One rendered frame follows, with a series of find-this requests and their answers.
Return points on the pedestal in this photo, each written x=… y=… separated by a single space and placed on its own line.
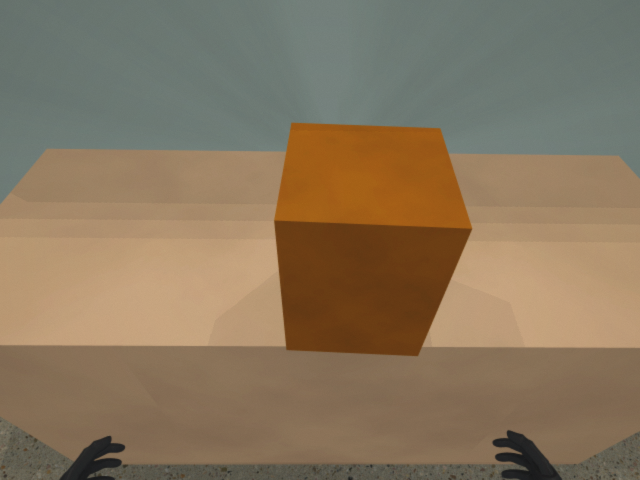
x=140 y=299

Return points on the left robot hand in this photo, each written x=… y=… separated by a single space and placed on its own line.
x=85 y=464

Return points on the carton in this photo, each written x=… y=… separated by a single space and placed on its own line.
x=370 y=225

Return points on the right robot hand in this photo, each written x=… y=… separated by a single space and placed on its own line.
x=537 y=464

